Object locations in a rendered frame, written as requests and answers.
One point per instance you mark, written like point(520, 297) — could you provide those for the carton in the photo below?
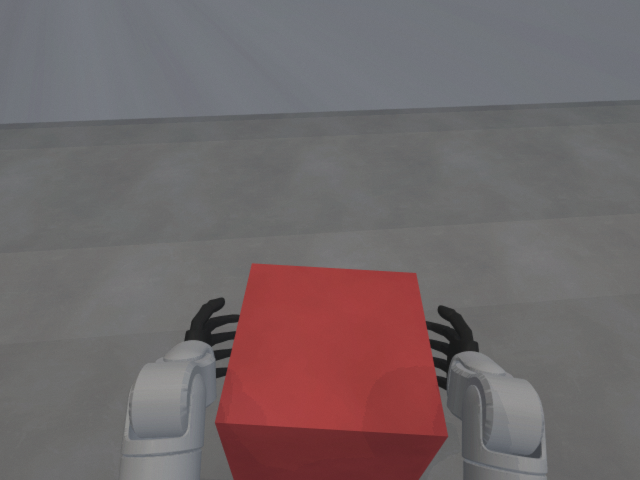
point(331, 377)

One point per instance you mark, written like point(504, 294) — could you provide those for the robot left hand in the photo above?
point(202, 326)

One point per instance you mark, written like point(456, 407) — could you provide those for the robot right hand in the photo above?
point(461, 340)

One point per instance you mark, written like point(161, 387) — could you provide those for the right robot forearm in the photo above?
point(503, 426)

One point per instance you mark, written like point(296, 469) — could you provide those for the left robot forearm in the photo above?
point(165, 415)

